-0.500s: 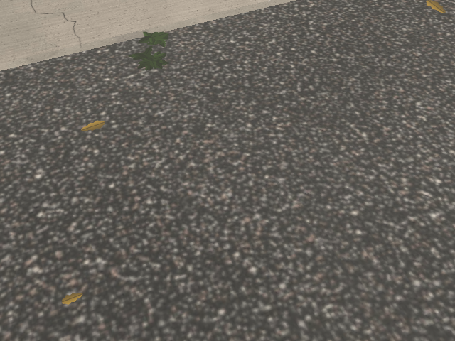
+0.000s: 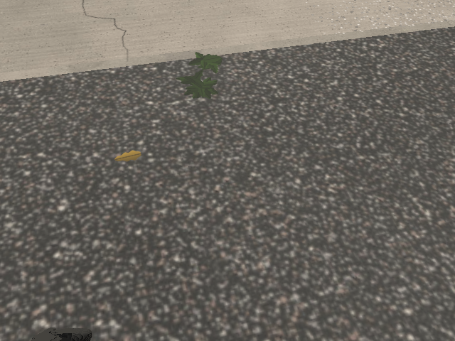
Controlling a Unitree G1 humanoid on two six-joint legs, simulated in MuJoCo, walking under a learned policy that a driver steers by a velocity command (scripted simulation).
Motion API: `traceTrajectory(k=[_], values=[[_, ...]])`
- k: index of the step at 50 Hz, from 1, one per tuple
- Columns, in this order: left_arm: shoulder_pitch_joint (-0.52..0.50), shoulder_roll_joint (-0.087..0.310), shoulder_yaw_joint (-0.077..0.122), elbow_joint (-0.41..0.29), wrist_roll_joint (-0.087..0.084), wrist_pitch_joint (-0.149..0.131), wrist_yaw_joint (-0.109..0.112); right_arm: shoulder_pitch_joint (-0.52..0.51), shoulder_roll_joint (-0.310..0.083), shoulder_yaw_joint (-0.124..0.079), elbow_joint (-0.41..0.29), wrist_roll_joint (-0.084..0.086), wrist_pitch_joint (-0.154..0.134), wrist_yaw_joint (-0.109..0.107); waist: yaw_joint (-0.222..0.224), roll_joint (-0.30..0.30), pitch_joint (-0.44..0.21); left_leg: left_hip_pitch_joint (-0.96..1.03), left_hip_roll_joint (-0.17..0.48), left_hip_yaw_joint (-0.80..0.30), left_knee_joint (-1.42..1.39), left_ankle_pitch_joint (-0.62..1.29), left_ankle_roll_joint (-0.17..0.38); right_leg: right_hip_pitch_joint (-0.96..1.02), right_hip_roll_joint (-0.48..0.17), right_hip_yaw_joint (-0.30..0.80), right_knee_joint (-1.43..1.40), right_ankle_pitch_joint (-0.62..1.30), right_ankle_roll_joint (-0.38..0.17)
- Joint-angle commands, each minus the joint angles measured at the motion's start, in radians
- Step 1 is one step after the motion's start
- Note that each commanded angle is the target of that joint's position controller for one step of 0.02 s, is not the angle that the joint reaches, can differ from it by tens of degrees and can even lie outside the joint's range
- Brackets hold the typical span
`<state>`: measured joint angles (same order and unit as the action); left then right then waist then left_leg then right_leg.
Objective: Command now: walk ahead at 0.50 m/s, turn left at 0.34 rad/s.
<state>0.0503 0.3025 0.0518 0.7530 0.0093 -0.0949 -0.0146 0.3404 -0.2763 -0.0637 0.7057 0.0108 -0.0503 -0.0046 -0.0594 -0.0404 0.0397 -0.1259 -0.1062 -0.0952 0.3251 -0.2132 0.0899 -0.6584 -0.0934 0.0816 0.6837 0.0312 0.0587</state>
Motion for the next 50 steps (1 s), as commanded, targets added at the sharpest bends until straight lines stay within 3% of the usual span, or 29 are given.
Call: traceTrajectory(k=[1, 4, 7, 8, 9, 10, 11, 12, 13, 14, 15, 16, 19, 24, 28, 30, 32, 33, 34, 35, 36, 37, 38, 39, 40, 41, 43, 45, 50], values=[[-0.102, 0.051, 0.003, -0.08, -0.012, -0.018, -0.013, 0.027, -0.168, -0.045, -0.032, 0.004, -0.017, -0.007, -0.022, 0.116, -0.009, -0.08, 0.233, -0.134, -0.108, 0.147, 0.13, 0.131, 0.043, -0.042, -0.112, 0.131, -0.008], [-0.135, 0.079, 0.01, -0.102, -0.013, -0.027, -0.024, 0.063, -0.165, -0.045, -0.002, 0.006, -0.01, -0.008, -0.029, 0.123, 0.008, 0.049, 0.287, -0.188, -0.043, 0.182, 0.124, 0.08, 0.049, -0.032, -0.175, 0.043, -0.047], [-0.07, 0.104, 0.022, -0.094, -0.013, -0.034, -0.028, 0.056, -0.174, -0.049, 0.012, 0.004, 0.005, -0.012, 0.013, 0.16, -0.008, 0.126, 0.311, -0.21, 0.038, 0.378, 0.1, 0.153, 0.074, -0.063, -0.208, -0.091, -0.097], [0.027, 0.126, 0.037, -0.066, -0.009, -0.037, -0.023, 0.038, -0.164, -0.044, 0.008, 0.004, 0.009, -0.012, 0.067, 0.152, -0.065, 0.123, 0.269, -0.176, 0.145, 0.536, 0.079, 0.291, 0.099, -0.091, -0.243, -0.077, -0.125], [0.173, 0.166, 0.052, -0.039, 0.002, -0.04, -0.019, 0.027, -0.135, -0.029, -0.005, -0.004, 0.01, -0.012, 0.134, 0.123, -0.197, 0.034, 0.217, -0.131, 0.347, 0.53, 0.047, 0.539, 0.021, -0.025, -0.197, -0.029, -0.18], [0.32, 0.247, 0.074, -0.02, 0.014, -0.036, -0.015, 0.118, -0.077, -0.009, -0.02, -0.004, -0.001, -0.011, 0.142, -0.064, -0.363, -0.292, 0.084, -0.049, 0.703, 0.227, -0.029, 0.928, -0.19, 0.315, -0.187, -0.098, -0.317], [0.38, 0.21, 0.069, 0.021, -0.013, -0.027, -0.025, 0.159, -0.065, 0.001, -0.013, 0.008, -0.013, -0.01, 0.143, -0.258, -0.412, -0.528, 0.003, -0.055, 0.925, -0.353, -0.066, 1.052, -0.3, 0.657, -0.344, -0.322, -0.394], [0.335, 0.142, 0.048, 0.014, -0.034, -0.022, -0.024, 0.072, -0.149, -0.017, -0.023, 0.024, -0.02, -0.007, 0.161, -0.136, -0.265, -0.639, 0.065, -0.098, 1.0, -0.326, -0.059, 0.96, -0.278, 0.61, -0.384, -0.485, -0.349], [0.268, 0.115, 0.037, -0.002, -0.024, -0.013, -0.018, -0.022, -0.158, -0.018, -0.045, 0.025, -0.024, -0.005, 0.151, -0.06, -0.155, -0.652, 0.117, -0.052, 0.986, -0.242, -0.053, 0.826, -0.24, 0.471, -0.402, -0.467, -0.311], [0.215, 0.097, 0.028, -0.006, -0.011, -0.007, -0.017, -0.077, -0.147, -0.016, -0.058, 0.01, -0.027, -0.002, 0.124, -0.01, -0.067, -0.634, 0.156, -0.019, 0.916, -0.174, -0.054, 0.685, -0.197, 0.375, -0.436, -0.373, -0.297], [0.185, 0.074, 0.019, -0.01, -0.001, -0.009, -0.015, -0.082, -0.139, -0.021, -0.057, -0.002, -0.026, -0.002, 0.095, -0.016, -0.043, -0.588, 0.19, -0.016, 0.85, -0.124, -0.055, 0.607, -0.165, 0.314, -0.458, -0.286, -0.286], [0.173, 0.07, 0.016, -0.01, 0.004, -0.01, -0.015, -0.06, -0.121, -0.02, -0.05, -0.002, -0.022, 0.001, 0.074, -0.037, -0.04, -0.539, 0.205, -0.009, 0.816, -0.099, -0.061, 0.558, -0.141, 0.271, -0.48, -0.22, -0.283], [0.188, 0.098, 0.023, 0.01, -0.011, -0.019, -0.01, -0.062, -0.077, -0.008, -0.05, -0.006, -0.013, 0.0, 0.059, -0.046, -0.036, -0.527, 0.222, 0.024, 0.706, -0.052, -0.087, 0.509, -0.124, 0.167, -0.527, -0.063, -0.304], [0.242, 0.135, 0.031, 0.041, -0.024, -0.006, 0.003, -0.226, -0.042, 0.01, -0.087, -0.007, -0.028, 0.01, 0.11, -0.022, -0.012, -0.498, 0.206, 0.065, 0.38, 0.225, -0.104, 0.516, -0.074, 0.024, -0.549, 0.035, -0.266], [0.332, 0.145, 0.032, 0.082, -0.034, 0.011, 0.006, -0.35, -0.044, 0.012, -0.121, 0.005, -0.039, 0.028, 0.156, -0.018, 0.018, -0.467, 0.173, 0.078, 0.242, 0.293, -0.096, 0.58, -0.104, 0.031, -0.522, 0.018, -0.256], [0.352, 0.151, 0.035, 0.097, -0.037, 0.025, 0.011, -0.379, -0.058, 0.007, -0.139, 0.006, -0.047, 0.038, 0.145, -0.024, 0.028, -0.469, 0.16, 0.064, 0.193, 0.235, -0.079, 0.639, -0.134, 0.065, -0.478, 0.045, -0.245], [0.342, 0.172, 0.043, 0.099, -0.038, 0.037, 0.017, -0.335, -0.088, -0.005, -0.13, 0.004, -0.055, 0.041, 0.104, -0.041, 0.005, -0.385, 0.142, 0.065, 0.158, 0.168, -0.06, 0.669, -0.149, 0.092, -0.413, 0.119, -0.226], [0.319, 0.178, 0.044, 0.095, -0.038, 0.04, 0.02, -0.254, -0.112, -0.018, -0.109, 0.001, -0.058, 0.038, 0.049, -0.042, -0.041, -0.255, 0.122, 0.085, 0.125, 0.16, -0.04, 0.651, -0.127, 0.076, -0.326, 0.239, -0.208], [0.315, 0.153, 0.034, 0.089, -0.031, 0.04, 0.02, -0.112, -0.16, -0.042, -0.07, -0.006, -0.058, 0.028, -0.019, -0.028, -0.143, -0.025, 0.135, 0.083, 0.132, 0.18, -0.01, 0.58, -0.072, 0.042, -0.158, 0.273, -0.178], [0.307, 0.083, 0.008, 0.054, -0.004, 0.036, 0.019, 0.069, -0.235, -0.062, -0.047, -0.025, -0.054, 0.015, -0.087, 0.082, -0.314, 0.284, 0.331, -0.111, 0.183, 0.2, 0.054, 0.379, 0.003, -0.004, 0.152, 0.009, -0.136], [0.453, -0.02, -0.022, 0.041, -0.022, 0.017, 0.015, 0.097, -0.29, -0.071, -0.027, -0.027, -0.043, 0.018, -0.015, 0.359, -0.445, 0.558, 0.549, -0.535, 0.086, 0.022, 0.202, 0.027, 0.14, -0.031, 0.467, -0.606, -0.082], [0.401, 0.097, 0.006, 0.06, -0.048, 0.008, 0.013, 0.093, -0.185, -0.049, -0.031, -0.018, -0.038, 0.017, -0.056, 0.254, -0.392, 0.498, 0.518, -0.575, 0.016, -0.138, 0.184, -0.073, 0.088, 0.056, 0.58, -0.611, -0.079], [0.308, 0.141, 0.022, 0.034, -0.06, 0.007, 0.013, 0.032, -0.142, -0.033, -0.03, -0.012, -0.039, 0.013, -0.054, 0.2, -0.239, 0.374, 0.483, -0.412, -0.006, -0.122, 0.14, -0.122, 0.048, 0.038, 0.595, -0.521, -0.083], [0.262, 0.128, 0.023, 0.026, -0.051, 0.01, 0.017, -0.031, -0.12, -0.024, -0.029, -0.015, -0.041, 0.013, -0.025, 0.143, -0.166, 0.245, 0.442, -0.304, -0.036, -0.043, 0.118, -0.092, 0.009, 0.02, 0.567, -0.438, -0.077], [0.244, 0.117, 0.027, 0.021, -0.039, 0.017, 0.018, -0.08, -0.092, -0.017, -0.025, -0.017, -0.045, 0.016, 0.003, 0.14, -0.106, 0.141, 0.408, -0.22, -0.072, 0.024, 0.108, -0.062, -0.014, 0.019, 0.521, -0.386, -0.072], [0.264, 0.098, 0.029, 0.025, -0.039, 0.03, 0.016, -0.112, -0.077, -0.014, -0.02, -0.024, -0.052, 0.018, 0.035, 0.156, -0.08, 0.064, 0.384, -0.149, -0.11, 0.069, 0.099, -0.005, -0.036, 0.025, 0.496, -0.347, -0.067], [0.274, 0.053, 0.024, 0.02, -0.042, 0.055, 0.015, -0.141, -0.077, -0.019, -0.003, -0.023, -0.065, 0.018, 0.063, 0.146, -0.052, -0.011, 0.378, -0.06, -0.165, 0.144, 0.107, 0.032, -0.047, 0.016, 0.467, -0.316, -0.056], [0.242, 0.041, 0.025, -0.002, -0.036, 0.07, 0.016, -0.146, -0.099, -0.029, 0.016, -0.025, -0.073, 0.013, 0.073, 0.119, -0.023, -0.03, 0.384, 0.012, -0.193, 0.206, 0.114, -0.003, -0.053, 0.023, 0.414, -0.255, -0.045], [0.113, 0.019, 0.014, -0.047, -0.031, 0.061, -0.012, -0.124, -0.143, -0.043, 0.051, -0.022, -0.063, -0.003, 0.036, 0.088, 0.013, 0.002, 0.35, 0.19, -0.209, 0.264, 0.085, 0.008, -0.037, -0.028, 0.132, -0.006, -0.051]])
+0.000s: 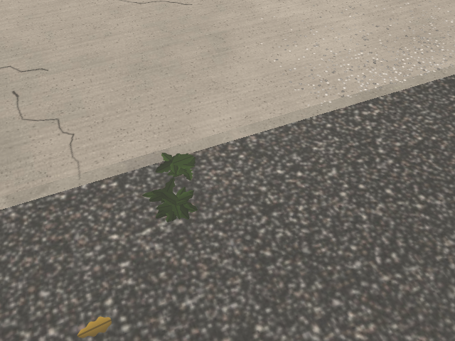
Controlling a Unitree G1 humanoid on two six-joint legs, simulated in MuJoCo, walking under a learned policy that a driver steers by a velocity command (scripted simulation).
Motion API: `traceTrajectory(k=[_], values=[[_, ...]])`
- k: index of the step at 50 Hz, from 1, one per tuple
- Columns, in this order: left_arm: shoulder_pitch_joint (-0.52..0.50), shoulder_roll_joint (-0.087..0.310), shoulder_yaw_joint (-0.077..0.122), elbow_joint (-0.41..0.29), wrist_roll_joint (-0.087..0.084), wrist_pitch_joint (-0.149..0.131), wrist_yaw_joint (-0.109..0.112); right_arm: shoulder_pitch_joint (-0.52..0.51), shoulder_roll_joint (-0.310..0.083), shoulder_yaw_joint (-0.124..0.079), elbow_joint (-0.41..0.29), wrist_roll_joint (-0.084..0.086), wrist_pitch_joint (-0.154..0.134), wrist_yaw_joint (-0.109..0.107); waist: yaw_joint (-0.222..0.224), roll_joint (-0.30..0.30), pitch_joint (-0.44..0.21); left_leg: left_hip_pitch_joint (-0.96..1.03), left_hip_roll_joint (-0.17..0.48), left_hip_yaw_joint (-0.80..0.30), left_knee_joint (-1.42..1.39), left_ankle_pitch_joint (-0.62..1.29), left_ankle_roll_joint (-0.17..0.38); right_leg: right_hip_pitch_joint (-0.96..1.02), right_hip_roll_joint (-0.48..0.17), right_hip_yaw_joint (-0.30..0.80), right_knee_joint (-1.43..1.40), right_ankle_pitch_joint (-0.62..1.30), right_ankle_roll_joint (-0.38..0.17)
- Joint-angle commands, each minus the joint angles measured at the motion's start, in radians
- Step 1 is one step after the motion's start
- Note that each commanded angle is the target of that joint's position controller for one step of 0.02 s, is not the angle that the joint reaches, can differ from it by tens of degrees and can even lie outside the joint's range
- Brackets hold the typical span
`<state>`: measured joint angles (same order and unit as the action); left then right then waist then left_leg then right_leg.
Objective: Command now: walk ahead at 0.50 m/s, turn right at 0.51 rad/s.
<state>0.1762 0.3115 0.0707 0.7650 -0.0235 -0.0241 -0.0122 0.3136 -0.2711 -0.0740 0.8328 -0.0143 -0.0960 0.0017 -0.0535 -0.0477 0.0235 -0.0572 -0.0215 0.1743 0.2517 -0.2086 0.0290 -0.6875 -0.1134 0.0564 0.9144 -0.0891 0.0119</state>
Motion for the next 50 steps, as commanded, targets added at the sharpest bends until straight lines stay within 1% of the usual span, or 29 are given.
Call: traceTrajectory(k=[1, 5, 7, 8, 9, 10, 11, 12, 13, 14, 15, 16, 17, 20, 23, 26, 31, 33, 34, 35, 36, 37, 38, 39, 40, 42, 44, 47, 50], values=[[-0.052, 0.006, -0.008, -0.074, 0.003, -0.011, -0.021, -0.081, -0.158, -0.035, -0.067, 0.007, -0.013, -0.012, 0.014, 0.087, 0.04, -0.051, 0.272, -0.06, -0.136, 0.259, 0.142, 0.043, -0.011, -0.024, -0.144, 0.133, -0.01], [-0.153, 0.019, -0.007, -0.131, 0.003, -0.008, -0.04, -0.027, -0.19, -0.049, -0.032, 0.028, 0.012, -0.013, -0.014, 0.084, 0.07, 0.085, 0.312, -0.016, -0.089, 0.307, 0.119, 0.013, 0.006, -0.067, -0.251, 0.069, -0.05], [-0.151, 0.039, 0.003, -0.151, 0.005, -0.005, -0.047, -0.03, -0.212, -0.056, -0.026, 0.038, 0.027, -0.016, 0.008, 0.102, 0.052, 0.14, 0.322, 0.011, -0.003, 0.52, 0.099, 0.058, 0.045, -0.11, -0.273, -0.026, -0.084], [-0.116, 0.058, 0.013, -0.151, 0.006, -0.001, -0.047, -0.038, -0.228, -0.061, -0.028, 0.043, 0.035, -0.018, 0.035, 0.122, 0.016, 0.155, 0.319, 0.025, 0.078, 0.697, 0.087, 0.126, 0.081, -0.143, -0.27, -0.082, -0.105], [-0.022, 0.087, 0.032, -0.134, 0.004, 0.002, -0.045, -0.05, -0.237, -0.063, -0.031, 0.047, 0.044, -0.02, 0.093, 0.128, -0.04, 0.143, 0.304, 0.045, 0.223, 0.835, 0.071, 0.252, 0.127, -0.173, -0.284, -0.111, -0.131], [0.141, 0.141, 0.065, -0.09, 0.0, 0.005, -0.035, -0.059, -0.222, -0.055, -0.035, 0.049, 0.049, -0.023, 0.18, 0.106, -0.125, 0.055, 0.262, 0.074, 0.44, 0.826, 0.037, 0.49, 0.176, -0.177, -0.344, -0.057, -0.168], [0.286, 0.24, 0.1, -0.059, -0.004, 0.017, -0.012, -0.033, -0.166, -0.032, -0.055, 0.016, 0.042, -0.025, 0.22, -0.038, -0.214, -0.209, 0.209, 0.08, 0.768, 0.441, -0.016, 0.789, 0.034, 0.069, -0.367, -0.031, -0.234], [0.224, 0.321, 0.101, -0.082, -0.007, 0.002, -0.013, 0.043, -0.039, 0.009, -0.109, -0.009, 0.012, -0.013, 0.089, -0.238, -0.307, -0.616, -0.008, -0.081, 1.069, -0.396, -0.069, 1.043, -0.182, 0.657, -0.515, -0.255, -0.42], [0.243, 0.227, 0.075, -0.105, -0.002, -0.015, -0.022, -0.076, -0.132, -0.005, -0.116, 0.032, -0.022, 0.001, 0.174, -0.095, -0.353, -0.719, 0.016, -0.264, 1.141, -0.386, -0.047, 1.06, -0.215, 0.75, -0.628, -0.33, -0.409], [0.211, 0.179, 0.06, -0.097, 0.005, -0.03, -0.025, -0.149, -0.162, -0.013, -0.142, 0.061, -0.04, 0.007, 0.17, -0.059, -0.215, -0.786, 0.056, -0.256, 1.109, -0.285, -0.022, 0.965, -0.191, 0.611, -0.638, -0.258, -0.367], [0.155, 0.153, 0.051, -0.102, 0.002, -0.036, -0.023, -0.154, -0.151, -0.009, -0.134, 0.045, -0.049, 0.0, 0.127, 0.017, -0.142, -0.742, 0.1, -0.256, 1.027, -0.199, -0.012, 0.824, -0.146, 0.493, -0.63, -0.155, -0.332], [0.09, 0.121, 0.042, -0.115, 0.007, -0.036, -0.019, -0.149, -0.156, -0.015, -0.123, 0.018, -0.049, -0.007, 0.087, 0.03, -0.097, -0.671, 0.128, -0.257, 0.941, -0.147, -0.019, 0.697, -0.108, 0.402, -0.637, -0.045, -0.309], [0.055, 0.1, 0.033, -0.134, 0.02, -0.037, -0.014, -0.129, -0.161, -0.02, -0.117, 0.011, -0.038, -0.006, 0.055, 0.01, -0.088, -0.604, 0.145, -0.265, 0.903, -0.111, -0.024, 0.619, -0.084, 0.356, -0.658, 0.029, -0.303], [0.062, 0.117, 0.037, -0.136, 0.015, -0.043, 0.002, -0.13, -0.127, -0.016, -0.123, -0.001, -0.008, -0.006, 0.036, 0.015, -0.068, -0.556, 0.133, -0.24, 0.781, -0.048, -0.068, 0.511, -0.052, 0.273, -0.693, 0.17, -0.313], [0.106, 0.141, 0.045, -0.119, 0.008, -0.039, 0.021, -0.241, -0.092, -0.001, -0.156, -0.002, -0.002, -0.005, 0.07, 0.002, -0.029, -0.556, 0.101, -0.23, 0.559, 0.139, -0.1, 0.465, -0.002, 0.205, -0.695, 0.151, -0.276], [0.148, 0.145, 0.048, -0.103, 0.003, -0.031, 0.029, -0.342, -0.075, 0.01, -0.181, 0.009, -0.01, 0.008, 0.113, -0.027, -0.012, -0.479, 0.051, -0.221, 0.359, 0.292, -0.101, 0.434, 0.026, 0.194, -0.684, 0.044, -0.235], [0.197, 0.135, 0.049, -0.078, -0.003, -0.017, 0.035, -0.379, -0.126, -0.005, -0.204, 0.023, -0.03, 0.027, 0.115, -0.053, -0.01, -0.432, 0.03, -0.264, 0.237, 0.234, -0.065, 0.547, -0.028, 0.323, -0.573, -0.016, -0.211], [0.178, 0.132, 0.051, -0.082, 0.0, -0.01, 0.037, -0.306, -0.146, -0.017, -0.187, 0.024, -0.039, 0.026, 0.072, -0.085, -0.026, -0.339, 0.024, -0.248, 0.211, 0.155, -0.033, 0.565, -0.029, 0.359, -0.504, 0.033, -0.191], [0.167, 0.105, 0.041, -0.09, 0.003, -0.009, 0.035, -0.213, -0.168, -0.031, -0.163, 0.017, -0.044, 0.02, 0.023, -0.079, -0.076, -0.196, 0.029, -0.237, 0.178, 0.159, -0.004, 0.544, 0.016, 0.337, -0.411, 0.086, -0.164], [0.162, 0.05, 0.019, -0.107, 0.014, -0.012, 0.03, -0.075, -0.213, -0.046, -0.149, -0.001, -0.048, 0.012, -0.039, -0.009, -0.206, 0.05, 0.162, -0.354, 0.205, 0.117, 0.056, 0.445, 0.075, 0.27, -0.169, 0.015, -0.128], [0.295, -0.019, -0.001, -0.133, -0.006, -0.021, 0.03, 0.04, -0.3, -0.067, -0.122, -0.016, -0.036, 0.01, 0.0, 0.286, -0.351, 0.411, 0.398, -0.786, 0.143, -0.073, 0.216, 0.094, 0.226, 0.13, 0.18, -0.392, -0.048], [0.315, 0.063, 0.006, -0.124, -0.02, -0.025, 0.033, 0.046, -0.235, -0.054, -0.114, 0.013, -0.029, 0.018, -0.005, 0.331, -0.338, 0.421, 0.453, -0.997, 0.06, -0.326, 0.241, -0.071, 0.164, 0.134, 0.346, -0.503, -0.034], [0.22, 0.136, 0.026, -0.122, -0.019, -0.02, 0.033, -0.008, -0.159, -0.033, -0.13, 0.018, -0.022, 0.015, -0.029, 0.217, -0.196, 0.298, 0.408, -0.849, 0.036, -0.362, 0.193, -0.116, 0.118, 0.133, 0.398, -0.413, -0.027], [0.15, 0.143, 0.03, -0.134, -0.007, -0.015, 0.034, -0.059, -0.133, -0.023, -0.136, 0.011, -0.013, 0.011, -0.021, 0.149, -0.113, 0.173, 0.364, -0.696, 0.03, -0.244, 0.156, -0.094, 0.082, 0.092, 0.388, -0.338, -0.022], [0.11, 0.131, 0.032, -0.147, 0.004, -0.014, 0.031, -0.095, -0.111, -0.015, -0.129, 0.006, -0.008, 0.01, -0.004, 0.132, -0.05, 0.066, 0.322, -0.59, 0.007, -0.125, 0.146, -0.07, 0.054, 0.086, 0.341, -0.287, -0.02], [0.117, 0.092, 0.031, -0.152, -0.005, -0.004, 0.02, -0.117, -0.093, -0.008, -0.116, 0.0, -0.012, 0.006, 0.03, 0.171, -0.019, -0.04, 0.273, -0.448, -0.041, -0.003, 0.13, 0.006, 0.013, 0.071, 0.277, -0.234, -0.022], [0.106, 0.055, 0.023, -0.164, -0.006, 0.006, 0.016, -0.11, -0.106, -0.014, -0.099, 0.008, -0.02, 0.005, 0.036, 0.161, -0.009, -0.063, 0.273, -0.367, -0.078, 0.075, 0.149, 0.0, 0.0, 0.052, 0.233, -0.208, -0.015], [0.054, 0.039, 0.016, -0.19, 0.0, 0.008, 0.012, -0.098, -0.145, -0.026, -0.077, 0.008, -0.022, 0.003, 0.031, 0.127, -0.001, -0.035, 0.29, -0.275, -0.103, 0.19, 0.168, -0.048, -0.011, 0.047, 0.12, -0.105, -0.001], [-0.01, 0.028, 0.009, -0.2, -0.001, -0.002, -0.005, -0.099, -0.163, -0.028, -0.065, 0.011, -0.013, 0.0, 0.011, 0.115, 0.012, -0.016, 0.262, -0.155, -0.104, 0.264, 0.143, -0.016, -0.002, 0.008, -0.05, 0.054, -0.006]])
Over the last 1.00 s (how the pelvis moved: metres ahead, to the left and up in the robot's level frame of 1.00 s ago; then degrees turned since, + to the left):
0.56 0.01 0.00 -8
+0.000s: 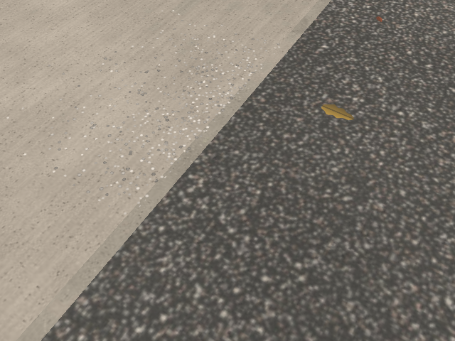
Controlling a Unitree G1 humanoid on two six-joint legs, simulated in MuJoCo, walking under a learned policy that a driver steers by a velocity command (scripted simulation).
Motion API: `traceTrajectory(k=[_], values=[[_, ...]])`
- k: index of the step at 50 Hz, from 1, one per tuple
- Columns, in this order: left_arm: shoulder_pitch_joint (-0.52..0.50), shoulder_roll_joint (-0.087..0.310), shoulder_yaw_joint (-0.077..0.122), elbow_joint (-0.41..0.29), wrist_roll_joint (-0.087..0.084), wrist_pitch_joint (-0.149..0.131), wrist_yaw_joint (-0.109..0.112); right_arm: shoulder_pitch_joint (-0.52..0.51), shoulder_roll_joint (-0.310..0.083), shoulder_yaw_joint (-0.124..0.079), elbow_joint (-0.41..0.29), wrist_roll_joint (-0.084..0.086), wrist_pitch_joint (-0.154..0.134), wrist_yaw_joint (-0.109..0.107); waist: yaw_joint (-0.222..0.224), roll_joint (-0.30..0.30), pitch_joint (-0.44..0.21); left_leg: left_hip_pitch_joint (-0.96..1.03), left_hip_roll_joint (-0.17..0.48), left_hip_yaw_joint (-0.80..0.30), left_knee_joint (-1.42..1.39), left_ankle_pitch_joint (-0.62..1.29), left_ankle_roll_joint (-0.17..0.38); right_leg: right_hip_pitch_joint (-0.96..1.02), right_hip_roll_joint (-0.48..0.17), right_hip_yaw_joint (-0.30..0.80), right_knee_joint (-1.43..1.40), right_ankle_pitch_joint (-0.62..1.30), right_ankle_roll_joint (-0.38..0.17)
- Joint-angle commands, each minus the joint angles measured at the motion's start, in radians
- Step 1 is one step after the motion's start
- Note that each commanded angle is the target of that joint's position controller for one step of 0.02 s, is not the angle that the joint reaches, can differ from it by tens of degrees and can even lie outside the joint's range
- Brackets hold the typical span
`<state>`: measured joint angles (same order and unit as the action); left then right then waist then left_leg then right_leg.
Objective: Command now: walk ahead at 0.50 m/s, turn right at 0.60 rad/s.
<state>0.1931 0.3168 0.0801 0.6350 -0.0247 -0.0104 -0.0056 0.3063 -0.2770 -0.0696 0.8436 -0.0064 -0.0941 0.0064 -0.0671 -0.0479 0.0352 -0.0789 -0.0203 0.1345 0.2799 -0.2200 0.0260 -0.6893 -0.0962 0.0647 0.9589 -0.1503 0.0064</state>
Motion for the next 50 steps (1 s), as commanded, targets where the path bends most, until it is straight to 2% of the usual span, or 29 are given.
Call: traceTrajectory(k=[1, 4, 6, 8, 9, 10, 11, 12, 13, 14, 15, 16, 17, 18, 20, 23, 26, 28, 30, 31, 32, 33, 34, 35, 36, 38, 40, 45, 50], values=[[-0.064, 0.016, -0.005, -0.079, 0.001, -0.02, -0.019, -0.081, -0.165, -0.034, -0.069, 0.005, -0.011, -0.007, 0.01, 0.11, 0.01, 0.011, 0.256, -0.083, -0.131, 0.285, 0.138, 0.002, -0.013, -0.02, -0.15, 0.154, -0.005], [-0.154, 0.006, -0.011, -0.111, -0.001, -0.023, -0.038, -0.031, -0.19, -0.039, -0.045, 0.015, 0.004, -0.009, -0.021, 0.1, 0.039, 0.069, 0.274, -0.03, -0.122, 0.307, 0.123, 0.021, 0.003, -0.069, -0.264, 0.17, -0.025], [-0.182, 0.017, -0.007, -0.131, -0.002, -0.021, -0.048, -0.016, -0.209, -0.045, -0.034, 0.027, 0.017, -0.009, -0.016, 0.107, 0.05, 0.128, 0.296, -0.004, -0.087, 0.399, 0.11, 0.031, 0.019, -0.093, -0.31, 0.11, -0.05], [-0.147, 0.051, 0.01, -0.137, 0.005, -0.016, -0.052, -0.021, -0.241, -0.054, -0.035, 0.037, 0.029, -0.015, 0.027, 0.137, 0.009, 0.172, 0.3, 0.034, 0.029, 0.719, 0.09, 0.127, 0.077, -0.145, -0.33, 0.005, -0.09], [-0.079, 0.076, 0.025, -0.125, 0.009, -0.013, -0.05, -0.016, -0.253, -0.057, -0.032, 0.042, 0.036, -0.018, 0.073, 0.147, -0.04, 0.169, 0.297, 0.048, 0.147, 0.874, 0.083, 0.237, 0.116, -0.165, -0.342, -0.04, -0.117], [0.071, 0.114, 0.05, -0.086, 0.008, -0.01, -0.042, -0.025, -0.245, -0.052, -0.031, 0.045, 0.041, -0.021, 0.163, 0.126, -0.117, 0.101, 0.272, 0.074, 0.332, 0.903, 0.06, 0.457, 0.155, -0.171, -0.409, 0.019, -0.153], [0.234, 0.179, 0.078, -0.044, 0.01, -0.001, -0.022, -0.02, -0.204, -0.033, -0.043, 0.025, 0.037, -0.024, 0.238, 0.049, -0.202, -0.121, 0.23, 0.074, 0.612, 0.663, 0.018, 0.76, 0.087, -0.037, -0.43, 0.107, -0.197], [0.185, 0.299, 0.084, -0.056, 0.015, -0.01, -0.009, 0.094, -0.056, 0.019, -0.099, -0.021, 0.016, -0.006, 0.094, -0.241, -0.307, -0.565, 0.036, 0.021, 0.999, -0.344, -0.053, 1.095, -0.225, 0.507, -0.462, 0.213, -0.387], [0.217, 0.207, 0.057, -0.083, 0.021, -0.021, -0.013, 0.031, -0.147, 0.007, -0.077, 0.011, -0.011, 0.007, 0.177, -0.114, -0.475, -0.607, 0.019, -0.195, 1.126, -0.411, -0.055, 1.107, -0.299, 0.679, -0.573, 0.271, -0.44], [0.169, 0.159, 0.038, -0.067, 0.032, -0.032, -0.02, -0.068, -0.192, -0.007, -0.1, 0.049, -0.017, 0.011, 0.183, -0.057, -0.336, -0.65, 0.067, -0.201, 1.122, -0.332, -0.048, 1.0, -0.26, 0.48, -0.567, 0.466, -0.387], [0.118, 0.129, 0.03, -0.055, 0.02, -0.038, -0.021, -0.092, -0.171, 0.0, -0.106, 0.041, -0.017, 0.004, 0.142, 0.004, -0.231, -0.64, 0.11, -0.187, 1.038, -0.262, -0.045, 0.861, -0.204, 0.336, -0.555, 0.556, -0.337], [0.059, 0.099, 0.02, -0.055, 0.015, -0.039, -0.019, -0.102, -0.166, -0.001, -0.094, 0.019, -0.011, -0.004, 0.111, 0.027, -0.168, -0.603, 0.136, -0.181, 0.964, -0.226, -0.051, 0.738, -0.165, 0.255, -0.574, 0.582, -0.302], [0.021, 0.087, 0.013, -0.06, 0.025, -0.04, -0.016, -0.084, -0.171, -0.005, -0.088, 0.016, 0.003, -0.006, 0.075, 0.012, -0.145, -0.525, 0.15, -0.186, 0.93, -0.2, -0.055, 0.632, -0.144, 0.207, -0.607, 0.612, -0.29], [-0.001, 0.09, 0.012, -0.059, 0.032, -0.043, -0.014, -0.06, -0.16, -0.004, -0.078, 0.016, 0.018, -0.009, 0.051, 0.009, -0.14, -0.464, 0.147, -0.182, 0.899, -0.176, -0.063, 0.561, -0.132, 0.177, -0.637, 0.634, -0.287], [-0.024, 0.097, 0.013, -0.039, 0.035, -0.053, -0.009, -0.023, -0.121, 0.004, -0.062, 0.007, 0.041, -0.015, 0.021, 0.007, -0.137, -0.407, 0.134, -0.167, 0.804, -0.121, -0.087, 0.485, -0.115, 0.105, -0.666, 0.704, -0.293], [-0.039, 0.097, 0.011, -0.006, 0.034, -0.048, 0.004, -0.068, -0.085, 0.016, -0.067, -0.003, 0.051, -0.02, 0.027, -0.022, -0.135, -0.37, 0.119, -0.157, 0.602, 0.022, -0.1, 0.463, -0.067, 0.013, -0.666, 0.696, -0.259], [-0.011, 0.097, 0.007, 0.034, 0.037, -0.035, 0.011, -0.144, -0.087, 0.019, -0.077, 0.004, 0.051, -0.012, 0.067, -0.03, -0.138, -0.333, 0.102, -0.157, 0.45, 0.159, -0.096, 0.494, -0.061, 0.002, -0.662, 0.614, -0.237], [-0.001, 0.09, 0.002, 0.062, 0.037, -0.028, 0.009, -0.176, -0.096, 0.016, -0.083, 0.005, 0.052, -0.008, 0.079, -0.034, -0.126, -0.319, 0.094, -0.166, 0.386, 0.157, -0.086, 0.515, -0.078, 0.026, -0.647, 0.545, -0.232], [-0.006, 0.082, -0.004, 0.085, 0.033, -0.023, 0.006, -0.191, -0.107, 0.01, -0.088, -0.001, 0.051, -0.004, 0.076, -0.04, -0.11, -0.298, 0.083, -0.166, 0.322, 0.117, -0.063, 0.527, -0.092, 0.057, -0.605, 0.473, -0.221], [-0.02, 0.074, -0.008, 0.093, 0.026, -0.02, 0.007, -0.175, -0.106, 0.008, -0.082, -0.007, 0.049, -0.002, 0.057, -0.036, -0.107, -0.253, 0.074, -0.157, 0.254, 0.146, -0.046, 0.518, -0.082, 0.062, -0.57, 0.415, -0.202], [-0.012, 0.057, -0.015, 0.104, 0.021, -0.02, 0.007, -0.154, -0.112, 0.005, -0.073, -0.015, 0.045, -0.001, 0.04, -0.018, -0.107, -0.178, 0.073, -0.159, 0.153, 0.273, -0.025, 0.503, -0.05, 0.062, -0.533, 0.324, -0.165], [0.035, 0.031, -0.024, 0.114, 0.038, -0.026, 0.009, -0.154, -0.156, -0.003, -0.075, -0.023, 0.041, -0.007, 0.063, 0.045, -0.128, -0.085, 0.149, -0.237, 0.137, 0.577, -0.001, 0.48, 0.009, 0.042, -0.484, 0.194, -0.111], [0.159, 0.023, -0.024, 0.14, 0.055, -0.03, 0.008, -0.184, -0.199, -0.009, -0.086, -0.024, 0.046, -0.015, 0.142, 0.16, -0.173, 0.031, 0.236, -0.306, 0.197, 0.728, 0.073, 0.409, 0.076, 0.015, -0.455, -0.048, -0.064], [0.16, 0.006, -0.031, 0.155, 0.053, -0.024, 0.017, -0.2, -0.121, 0.008, -0.079, -0.018, 0.057, -0.015, 0.128, 0.209, -0.199, 0.02, 0.253, -0.337, 0.19, 0.615, 0.136, 0.407, 0.091, -0.011, -0.457, -0.165, -0.028], [0.112, 0.029, -0.03, 0.152, 0.046, -0.01, 0.024, -0.222, -0.084, 0.016, -0.077, -0.008, 0.065, -0.008, 0.112, 0.193, -0.169, -0.039, 0.226, -0.338, 0.169, 0.465, 0.13, 0.432, 0.084, -0.014, -0.489, -0.16, -0.018], [0.064, 0.058, -0.021, 0.161, 0.036, 0.023, 0.032, -0.247, -0.086, 0.018, -0.078, -0.003, 0.067, 0.006, 0.091, 0.142, -0.117, -0.101, 0.163, -0.279, 0.171, 0.325, 0.083, 0.447, 0.084, -0.009, -0.51, -0.105, -0.03], [0.059, 0.06, -0.019, 0.167, 0.038, 0.04, 0.033, -0.239, -0.102, 0.014, -0.059, -0.003, 0.058, 0.011, 0.086, 0.127, -0.113, -0.112, 0.142, -0.254, 0.178, 0.316, 0.063, 0.476, 0.073, 0.002, -0.522, -0.051, -0.038], [0.062, 0.051, -0.017, 0.218, 0.032, 0.033, 0.037, -0.237, -0.09, 0.016, -0.015, 0.001, 0.056, 0.001, 0.072, 0.083, -0.138, -0.05, 0.121, -0.224, 0.222, 0.448, 0.066, 0.502, 0.061, 0.005, -0.521, 0.079, -0.03], [0.066, 0.038, -0.017, 0.27, 0.031, 0.036, 0.042, -0.268, -0.084, 0.014, 0.021, 0.004, 0.07, -0.006, 0.074, 0.057, -0.104, -0.058, 0.106, -0.212, 0.212, 0.379, 0.067, 0.503, 0.062, -0.002, -0.538, 0.061, -0.025]])
Over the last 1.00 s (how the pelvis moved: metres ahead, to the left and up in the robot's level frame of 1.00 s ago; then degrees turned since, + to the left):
0.55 -0.12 0.00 -36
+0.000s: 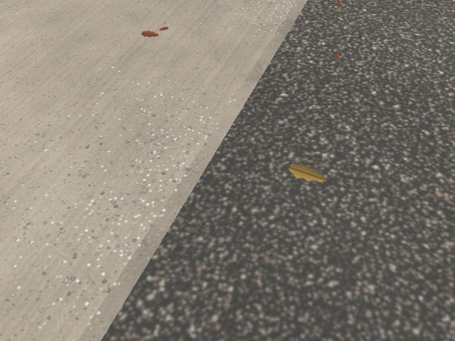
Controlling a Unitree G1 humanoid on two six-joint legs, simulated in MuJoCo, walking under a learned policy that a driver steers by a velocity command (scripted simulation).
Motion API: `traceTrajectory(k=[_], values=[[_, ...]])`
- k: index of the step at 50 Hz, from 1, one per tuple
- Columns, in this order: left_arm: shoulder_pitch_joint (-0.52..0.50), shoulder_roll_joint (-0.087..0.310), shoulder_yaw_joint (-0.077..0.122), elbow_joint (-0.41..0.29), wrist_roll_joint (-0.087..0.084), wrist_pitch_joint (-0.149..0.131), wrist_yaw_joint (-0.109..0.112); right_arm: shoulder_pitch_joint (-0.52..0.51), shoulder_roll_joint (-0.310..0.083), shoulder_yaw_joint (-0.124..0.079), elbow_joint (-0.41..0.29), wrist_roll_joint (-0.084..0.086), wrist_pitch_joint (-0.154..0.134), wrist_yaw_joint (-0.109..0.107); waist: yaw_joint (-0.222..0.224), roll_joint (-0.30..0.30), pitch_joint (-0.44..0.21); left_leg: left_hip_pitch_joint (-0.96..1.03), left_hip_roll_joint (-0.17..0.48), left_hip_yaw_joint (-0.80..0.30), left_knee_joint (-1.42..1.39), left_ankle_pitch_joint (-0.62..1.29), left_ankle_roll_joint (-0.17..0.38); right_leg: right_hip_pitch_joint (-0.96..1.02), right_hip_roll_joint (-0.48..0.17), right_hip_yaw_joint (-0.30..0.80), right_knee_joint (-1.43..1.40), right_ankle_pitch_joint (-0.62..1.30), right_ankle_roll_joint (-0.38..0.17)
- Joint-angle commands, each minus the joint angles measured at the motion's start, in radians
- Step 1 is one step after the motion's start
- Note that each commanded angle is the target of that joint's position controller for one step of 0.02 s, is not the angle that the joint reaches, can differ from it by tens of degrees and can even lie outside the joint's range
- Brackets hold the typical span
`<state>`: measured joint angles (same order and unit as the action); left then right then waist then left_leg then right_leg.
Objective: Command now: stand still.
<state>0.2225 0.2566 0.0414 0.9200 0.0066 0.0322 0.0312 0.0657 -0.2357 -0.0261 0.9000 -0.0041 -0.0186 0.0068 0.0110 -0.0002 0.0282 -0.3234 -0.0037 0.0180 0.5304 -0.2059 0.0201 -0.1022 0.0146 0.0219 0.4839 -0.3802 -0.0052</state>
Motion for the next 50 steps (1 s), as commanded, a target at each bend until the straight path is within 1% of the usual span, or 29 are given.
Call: traceTrajectory(k=[1, 8, 14, 29, 30, 31, 32, 33, 34, 35, 36, 37, 38, 39, 40, 41, 42, 43, 44, 45, 46, 47, 48, 49, 50], values=[[0.039, 0.096, 0.021, -0.005, 0.0, -0.007, 0.006, -0.032, -0.124, -0.03, -0.028, 0.002, -0.003, -0.007, -0.004, 0.007, -0.088, 0.184, 0.086, -0.094, -0.043, 0.345, 0.071, -0.085, -0.049, 0.04, -0.067, 0.281, -0.013], [0.049, 0.09, 0.016, 0.06, 0.001, -0.019, 0.01, -0.046, -0.119, -0.033, 0.023, 0.003, 0.013, -0.02, -0.006, 0.003, -0.046, 0.181, 0.064, -0.082, -0.065, 0.234, 0.056, -0.109, -0.05, 0.03, -0.093, 0.214, -0.011], [0.064, 0.076, 0.007, 0.103, 0.002, -0.031, 0.011, -0.044, -0.115, -0.034, 0.059, 0.003, 0.022, -0.03, -0.008, 0.006, -0.022, 0.181, 0.053, -0.079, -0.079, 0.168, 0.048, -0.134, -0.048, 0.021, -0.106, 0.163, -0.01], [0.12, 0.034, -0.011, 0.165, 0.002, -0.045, 0.013, -0.005, -0.099, -0.03, 0.122, 0.005, 0.029, -0.04, -0.011, 0.001, 0.004, 0.169, 0.042, -0.082, -0.096, 0.095, 0.044, -0.166, -0.042, 0.005, -0.12, 0.105, -0.009], [0.142, 0.026, -0.012, 0.176, 0.001, -0.044, 0.014, 0.014, -0.091, -0.029, 0.134, 0.005, 0.03, -0.04, -0.008, -0.001, -0.014, 0.173, 0.032, -0.073, -0.1, -0.021, 0.044, -0.16, -0.037, -0.001, -0.128, 0.015, -0.014], [0.148, 0.035, -0.009, 0.178, -0.003, -0.042, 0.016, 0.021, -0.098, -0.032, 0.139, 0.009, 0.032, -0.041, -0.008, -0.008, 0.005, 0.148, 0.015, -0.06, -0.092, -0.169, 0.044, -0.177, -0.034, 0.002, -0.131, -0.096, -0.029], [0.139, 0.052, -0.004, 0.167, -0.007, -0.042, 0.019, 0.026, -0.108, -0.037, 0.141, 0.013, 0.03, -0.042, -0.008, -0.023, 0.03, 0.106, -0.002, -0.046, -0.073, -0.316, 0.046, -0.197, -0.04, 0.018, -0.13, -0.206, -0.052], [0.145, 0.059, -0.002, 0.158, -0.011, -0.046, 0.021, 0.015, -0.109, -0.038, 0.135, 0.013, 0.024, -0.04, 0.001, -0.027, 0.061, 0.051, -0.007, -0.046, -0.058, -0.4, 0.049, -0.212, -0.058, 0.046, -0.143, -0.296, -0.077], [0.166, 0.068, 0.002, 0.155, -0.015, -0.053, 0.022, -0.006, -0.103, -0.037, 0.125, 0.014, 0.012, -0.037, 0.015, -0.038, 0.089, -0.003, -0.012, -0.041, -0.033, -0.413, 0.048, -0.206, -0.09, 0.093, -0.17, -0.352, -0.103], [0.202, 0.089, 0.009, 0.16, -0.02, -0.063, 0.021, -0.029, -0.088, -0.035, 0.113, 0.017, -0.004, -0.031, 0.033, -0.075, 0.11, -0.064, -0.024, -0.016, 0.029, -0.359, 0.037, -0.171, -0.147, 0.177, -0.22, -0.395, -0.138], [0.223, 0.123, 0.021, 0.166, -0.026, -0.074, 0.019, -0.056, -0.068, -0.032, 0.1, 0.023, -0.022, -0.022, 0.042, -0.145, 0.134, -0.136, -0.04, 0.037, 0.133, -0.237, 0.023, -0.119, -0.237, 0.295, -0.293, -0.42, -0.182], [0.197, 0.15, 0.032, 0.161, -0.028, -0.083, 0.018, -0.065, -0.066, -0.033, 0.09, 0.027, -0.037, -0.013, 0.034, -0.187, 0.172, -0.193, -0.005, 0.028, 0.212, -0.168, 0.029, -0.101, -0.317, 0.378, -0.323, -0.382, -0.218], [0.182, 0.135, 0.031, 0.154, -0.028, -0.093, 0.016, -0.057, -0.073, -0.034, 0.087, 0.031, -0.05, -0.005, 0.023, -0.175, 0.182, -0.225, 0.022, 0.011, 0.229, -0.175, 0.041, -0.08, -0.338, 0.388, -0.314, -0.302, -0.225], [0.169, 0.117, 0.029, 0.147, -0.03, -0.099, 0.011, -0.042, -0.073, -0.035, 0.087, 0.036, -0.062, 0.001, 0.008, -0.157, 0.183, -0.223, 0.031, 0.014, 0.191, -0.194, 0.051, -0.054, -0.326, 0.352, -0.286, -0.204, -0.211], [0.152, 0.109, 0.027, 0.14, -0.034, -0.101, 0.005, -0.007, -0.066, -0.036, 0.095, 0.041, -0.07, 0.006, -0.017, -0.146, 0.171, -0.149, 0.024, 0.034, 0.1, -0.191, 0.058, -0.063, -0.294, 0.291, -0.25, -0.126, -0.185], [0.127, 0.108, 0.026, 0.131, -0.035, -0.099, -0.001, 0.068, -0.067, -0.043, 0.124, 0.044, -0.074, 0.008, -0.055, -0.134, 0.144, 0.012, -0.007, 0.064, 0.008, -0.148, 0.059, -0.125, -0.244, 0.218, -0.199, -0.046, -0.153], [0.107, 0.112, 0.026, 0.117, -0.03, -0.102, -0.005, 0.178, -0.096, -0.061, 0.164, 0.04, -0.072, 0.007, -0.097, -0.116, 0.086, 0.202, -0.038, 0.061, -0.013, -0.082, 0.06, -0.198, -0.188, 0.155, -0.1, 0.145, -0.127], [0.076, 0.081, 0.016, 0.092, -0.032, -0.109, -0.007, 0.314, -0.167, -0.086, 0.195, 0.034, -0.075, 0.004, -0.149, 0.031, 0.024, 0.377, 0.081, -0.17, -0.119, -0.144, 0.123, -0.331, -0.084, 0.03, 0.177, 0.31, -0.068], [0.084, 0.025, 0.002, 0.057, -0.025, -0.127, -0.003, 0.458, -0.249, -0.102, 0.216, 0.033, -0.074, 0.01, -0.178, 0.282, -0.08, 0.56, 0.312, -0.605, -0.294, -0.211, 0.261, -0.532, 0.033, -0.051, 0.546, 0.041, 0.0], [0.053, 0.046, 0.01, 0.041, -0.039, -0.141, -0.008, 0.417, -0.169, -0.067, 0.214, 0.018, -0.085, 0.015, -0.136, 0.211, -0.066, 0.528, 0.386, -0.744, -0.347, -0.23, 0.29, -0.631, 0.015, 0.071, 0.749, -0.148, -0.017], [0.043, 0.058, 0.014, 0.037, -0.058, -0.15, -0.017, 0.331, -0.124, -0.049, 0.187, 0.015, -0.095, 0.016, -0.095, 0.138, 0.01, 0.457, 0.376, -0.632, -0.336, -0.197, 0.267, -0.682, -0.042, 0.095, 0.824, -0.091, -0.05], [0.037, 0.057, 0.016, 0.04, -0.059, -0.156, -0.022, 0.277, -0.097, -0.037, 0.165, 0.011, -0.1, 0.019, -0.068, 0.08, 0.027, 0.407, 0.332, -0.512, -0.345, -0.168, 0.233, -0.678, -0.088, 0.085, 0.804, 0.003, -0.074], [0.024, 0.061, 0.024, 0.039, -0.052, -0.156, -0.023, 0.245, -0.086, -0.028, 0.153, 0.008, -0.101, 0.023, -0.049, 0.048, 0.055, 0.36, 0.296, -0.411, -0.36, -0.094, 0.207, -0.672, -0.122, 0.068, 0.743, 0.078, -0.081], [0.017, 0.077, 0.035, 0.039, -0.042, -0.15, -0.023, 0.24, -0.068, -0.019, 0.149, 0.004, -0.098, 0.023, -0.038, 0.056, 0.054, 0.327, 0.253, -0.322, -0.373, -0.013, 0.18, -0.629, -0.141, 0.053, 0.69, 0.125, -0.079], [0.022, 0.069, 0.038, 0.04, -0.039, -0.143, -0.026, 0.258, -0.068, -0.015, 0.152, 0.001, -0.092, 0.019, -0.033, 0.072, 0.048, 0.311, 0.229, -0.266, -0.382, 0.05, 0.17, -0.6, -0.145, 0.036, 0.65, 0.15, -0.07]])
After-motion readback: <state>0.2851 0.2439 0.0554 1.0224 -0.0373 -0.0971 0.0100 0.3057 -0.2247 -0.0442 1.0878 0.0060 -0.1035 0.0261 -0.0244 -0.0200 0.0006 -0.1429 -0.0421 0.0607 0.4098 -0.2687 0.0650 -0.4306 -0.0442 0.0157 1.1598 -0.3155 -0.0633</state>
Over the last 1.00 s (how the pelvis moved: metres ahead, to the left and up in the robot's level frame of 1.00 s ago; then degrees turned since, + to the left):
0.34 -0.05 -0.01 -12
